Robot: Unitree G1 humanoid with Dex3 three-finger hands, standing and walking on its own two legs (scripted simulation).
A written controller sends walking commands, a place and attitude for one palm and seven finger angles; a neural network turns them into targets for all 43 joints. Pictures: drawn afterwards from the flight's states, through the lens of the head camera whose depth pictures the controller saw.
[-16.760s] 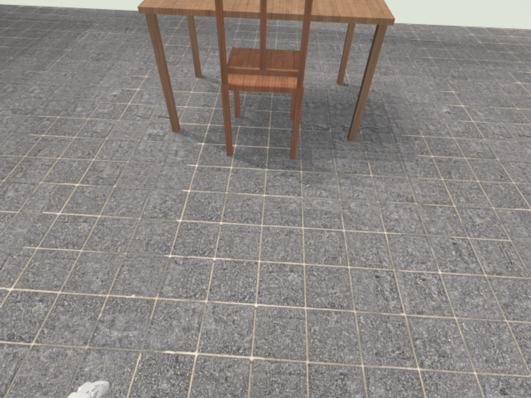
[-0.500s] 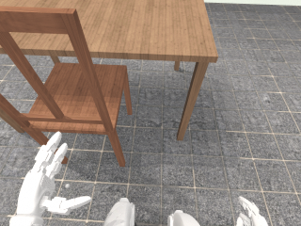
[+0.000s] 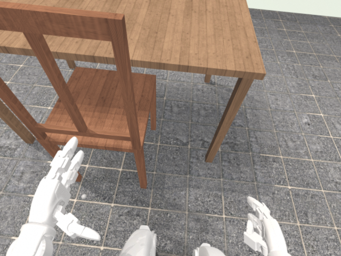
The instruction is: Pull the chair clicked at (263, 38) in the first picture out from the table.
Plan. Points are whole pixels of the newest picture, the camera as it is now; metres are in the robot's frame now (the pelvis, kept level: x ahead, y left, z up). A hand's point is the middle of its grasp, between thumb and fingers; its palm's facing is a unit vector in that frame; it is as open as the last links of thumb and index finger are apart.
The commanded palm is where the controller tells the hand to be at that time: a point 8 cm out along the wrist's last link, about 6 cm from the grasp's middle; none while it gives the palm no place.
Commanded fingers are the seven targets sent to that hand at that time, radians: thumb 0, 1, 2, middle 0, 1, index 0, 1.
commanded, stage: raise the hand toward the chair's back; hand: left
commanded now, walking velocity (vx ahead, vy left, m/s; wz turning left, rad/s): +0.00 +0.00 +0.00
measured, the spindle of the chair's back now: (63, 93) +0.50 +0.34 +0.03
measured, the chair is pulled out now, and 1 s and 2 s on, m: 0.00 0.00 0.00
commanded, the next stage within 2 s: aim the fingers beside a spindle in 0.58 s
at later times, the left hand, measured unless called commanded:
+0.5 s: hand (84, 189) +0.24 +0.20 +0.04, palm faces -0.02 -1.00 -0.06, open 17.0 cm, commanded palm +0.22 +0.26 +0.05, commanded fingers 0.00 -0.50 0.30 -0.06 -0.08 -0.06 -0.08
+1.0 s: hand (99, 183) +0.26 +0.18 +0.03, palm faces -0.03 -1.00 -0.05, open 17.0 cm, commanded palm +0.24 +0.24 +0.04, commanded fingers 0.00 -0.50 0.30 -0.06 -0.08 -0.06 -0.08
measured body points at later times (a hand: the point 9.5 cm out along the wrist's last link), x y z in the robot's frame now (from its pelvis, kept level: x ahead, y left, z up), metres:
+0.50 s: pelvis +0.00 +0.00 +0.00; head +0.07 +0.02 +0.45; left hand +0.24 +0.26 +0.05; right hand +0.17 -0.24 -0.07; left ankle +0.06 +0.07 -0.66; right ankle +0.00 -0.11 -0.65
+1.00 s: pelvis +0.00 -0.03 -0.01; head +0.07 -0.01 +0.44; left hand +0.25 +0.23 +0.04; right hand +0.17 -0.27 -0.09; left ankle +0.06 +0.07 -0.65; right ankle +0.00 -0.11 -0.65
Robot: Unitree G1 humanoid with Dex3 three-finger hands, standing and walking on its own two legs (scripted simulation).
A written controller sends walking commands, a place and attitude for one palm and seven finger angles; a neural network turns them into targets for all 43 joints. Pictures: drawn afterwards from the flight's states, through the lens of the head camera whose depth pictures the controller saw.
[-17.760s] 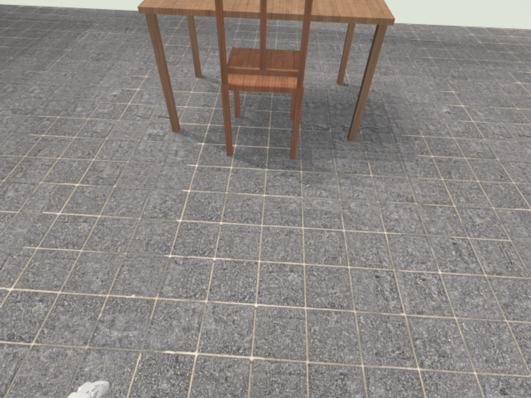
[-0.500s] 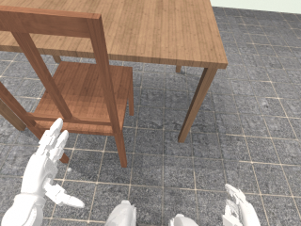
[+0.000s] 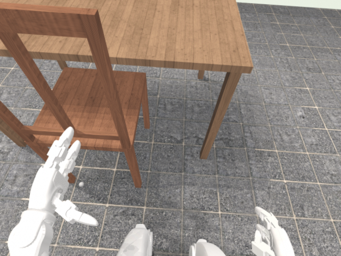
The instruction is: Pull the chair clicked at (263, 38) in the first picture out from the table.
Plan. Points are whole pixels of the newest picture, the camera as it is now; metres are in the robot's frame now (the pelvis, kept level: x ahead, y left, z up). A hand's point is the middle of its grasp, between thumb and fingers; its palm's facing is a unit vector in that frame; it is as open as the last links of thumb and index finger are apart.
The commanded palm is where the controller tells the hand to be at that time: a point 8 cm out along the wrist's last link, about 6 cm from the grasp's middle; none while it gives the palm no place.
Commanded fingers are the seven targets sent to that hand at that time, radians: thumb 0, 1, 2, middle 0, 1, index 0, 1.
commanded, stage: aim the fingers beside a spindle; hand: left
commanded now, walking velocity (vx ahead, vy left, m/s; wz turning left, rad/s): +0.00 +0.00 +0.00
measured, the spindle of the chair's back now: (46, 93) +0.50 +0.37 +0.04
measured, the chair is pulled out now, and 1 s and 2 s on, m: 0.00 0.00 0.00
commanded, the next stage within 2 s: push the fingers through the gap in 1.84 s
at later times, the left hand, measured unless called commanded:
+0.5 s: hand (98, 170) +0.30 +0.18 +0.02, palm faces -0.05 -1.00 -0.03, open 17.0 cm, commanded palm +0.29 +0.24 +0.03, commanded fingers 0.00 -0.50 0.30 -0.06 -0.08 -0.06 -0.08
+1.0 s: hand (109, 157) +0.34 +0.17 +0.00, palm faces -0.05 -1.00 -0.03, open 17.0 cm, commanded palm +0.33 +0.22 +0.00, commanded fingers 0.00 -0.50 0.30 -0.06 -0.08 -0.06 -0.08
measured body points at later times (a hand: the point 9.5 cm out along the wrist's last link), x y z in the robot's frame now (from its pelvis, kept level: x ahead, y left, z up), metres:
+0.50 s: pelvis +0.01 +0.00 -0.01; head +0.10 +0.01 +0.43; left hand +0.30 +0.24 +0.02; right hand +0.16 -0.24 -0.10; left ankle +0.06 +0.10 -0.65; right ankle +0.00 -0.09 -0.65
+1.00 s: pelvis +0.00 +0.01 -0.02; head +0.10 +0.02 +0.41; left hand +0.34 +0.23 +0.00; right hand +0.14 -0.24 -0.13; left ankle +0.06 +0.10 -0.65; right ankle +0.00 -0.09 -0.65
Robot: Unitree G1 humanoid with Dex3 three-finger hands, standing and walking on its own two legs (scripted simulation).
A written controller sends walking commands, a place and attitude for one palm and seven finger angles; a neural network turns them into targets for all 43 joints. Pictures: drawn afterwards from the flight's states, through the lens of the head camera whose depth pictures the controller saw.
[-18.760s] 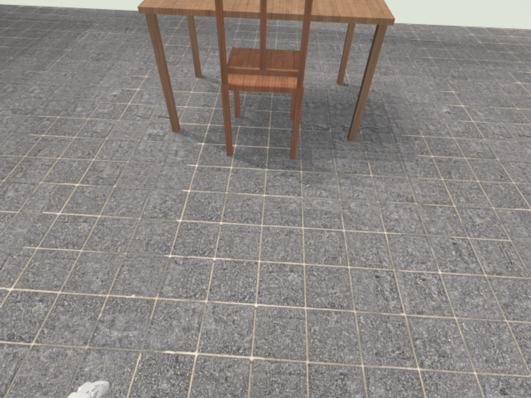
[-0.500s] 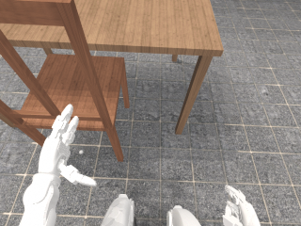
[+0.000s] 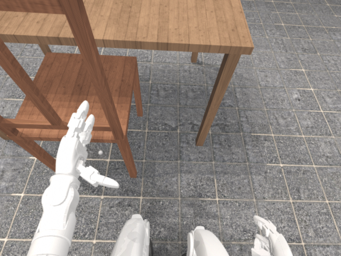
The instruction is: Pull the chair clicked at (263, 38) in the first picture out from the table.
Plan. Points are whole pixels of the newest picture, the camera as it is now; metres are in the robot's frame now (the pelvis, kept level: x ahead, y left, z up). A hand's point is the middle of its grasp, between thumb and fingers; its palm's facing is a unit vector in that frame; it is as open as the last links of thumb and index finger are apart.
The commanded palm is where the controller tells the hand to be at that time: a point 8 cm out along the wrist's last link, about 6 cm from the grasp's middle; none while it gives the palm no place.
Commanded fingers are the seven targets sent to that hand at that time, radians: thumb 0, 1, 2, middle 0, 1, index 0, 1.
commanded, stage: aim the fingers beside a spindle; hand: left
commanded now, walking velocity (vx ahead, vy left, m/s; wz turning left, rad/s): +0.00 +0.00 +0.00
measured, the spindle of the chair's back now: (24, 82) +0.49 +0.38 +0.06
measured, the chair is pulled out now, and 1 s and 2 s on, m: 0.00 0.00 0.00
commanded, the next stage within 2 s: push the fingers through the gap in 0.84 s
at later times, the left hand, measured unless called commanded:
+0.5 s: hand (101, 149) +0.35 +0.17 +0.01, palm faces -0.01 -1.00 -0.03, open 17.0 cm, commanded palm +0.33 +0.22 +0.02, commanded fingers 0.00 -0.50 0.30 -0.06 -0.08 -0.06 -0.08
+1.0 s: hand (104, 154) +0.34 +0.16 +0.02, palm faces -0.03 -1.00 -0.02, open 17.0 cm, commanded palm +0.33 +0.22 +0.03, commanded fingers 0.00 -0.50 0.30 -0.06 -0.08 -0.06 -0.08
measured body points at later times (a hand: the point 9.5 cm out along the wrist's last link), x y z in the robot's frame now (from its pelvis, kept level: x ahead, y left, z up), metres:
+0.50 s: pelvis +0.00 +0.00 +0.00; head +0.11 +0.01 +0.43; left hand +0.34 +0.23 +0.02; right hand +0.14 -0.25 -0.11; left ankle +0.06 +0.09 -0.62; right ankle +0.00 -0.10 -0.62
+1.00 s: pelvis +0.00 +0.00 +0.00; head +0.11 +0.02 +0.44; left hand +0.33 +0.22 +0.02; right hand +0.15 -0.25 -0.10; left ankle +0.06 +0.09 -0.62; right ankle +0.00 -0.10 -0.62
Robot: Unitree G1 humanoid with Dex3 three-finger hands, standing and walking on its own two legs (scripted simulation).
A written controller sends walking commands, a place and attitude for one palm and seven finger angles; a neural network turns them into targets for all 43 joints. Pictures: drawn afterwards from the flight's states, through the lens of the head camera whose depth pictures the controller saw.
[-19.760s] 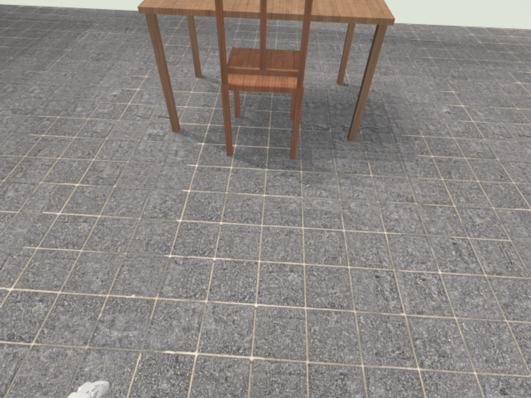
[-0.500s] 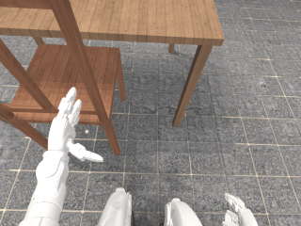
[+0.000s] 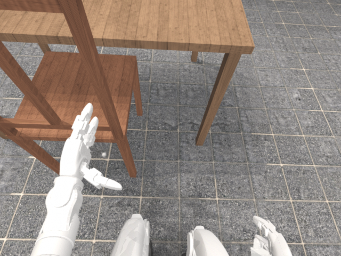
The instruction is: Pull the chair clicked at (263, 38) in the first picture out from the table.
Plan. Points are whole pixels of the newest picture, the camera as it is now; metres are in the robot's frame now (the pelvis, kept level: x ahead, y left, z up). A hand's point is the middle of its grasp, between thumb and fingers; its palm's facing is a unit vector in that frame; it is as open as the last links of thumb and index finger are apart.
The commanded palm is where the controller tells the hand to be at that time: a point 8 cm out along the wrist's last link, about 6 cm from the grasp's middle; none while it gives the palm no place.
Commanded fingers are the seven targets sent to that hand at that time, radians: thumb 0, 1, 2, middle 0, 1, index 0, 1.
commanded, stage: push the fingers through the gap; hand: left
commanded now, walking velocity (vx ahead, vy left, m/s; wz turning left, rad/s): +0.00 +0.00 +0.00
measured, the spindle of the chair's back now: (23, 82) +0.49 +0.38 +0.06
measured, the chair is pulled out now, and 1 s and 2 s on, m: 0.00 0.00 0.00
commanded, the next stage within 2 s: hook a spindle and tug to test in 1.54 s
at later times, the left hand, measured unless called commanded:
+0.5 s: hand (103, 130) +0.39 +0.18 +0.02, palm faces +0.01 -1.00 -0.04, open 17.0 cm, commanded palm +0.37 +0.22 +0.03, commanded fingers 0.00 -0.50 0.30 -0.06 -0.08 -0.06 -0.08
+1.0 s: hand (108, 118) +0.43 +0.17 +0.02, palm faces +0.00 -1.00 -0.04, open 17.0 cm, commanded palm +0.42 +0.22 +0.03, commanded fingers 0.00 -0.50 0.30 -0.06 -0.08 -0.06 -0.08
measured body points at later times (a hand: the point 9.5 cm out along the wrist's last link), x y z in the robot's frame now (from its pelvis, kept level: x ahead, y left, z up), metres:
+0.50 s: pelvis +0.00 +0.00 +0.00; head +0.11 +0.02 +0.43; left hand +0.39 +0.23 +0.03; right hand +0.11 -0.26 -0.11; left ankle +0.06 +0.09 -0.62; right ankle +0.00 -0.10 -0.62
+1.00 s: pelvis +0.00 +0.00 -0.01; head +0.12 +0.02 +0.43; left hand +0.42 +0.23 +0.03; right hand +0.09 -0.26 -0.12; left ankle +0.06 +0.09 -0.62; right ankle +0.00 -0.10 -0.62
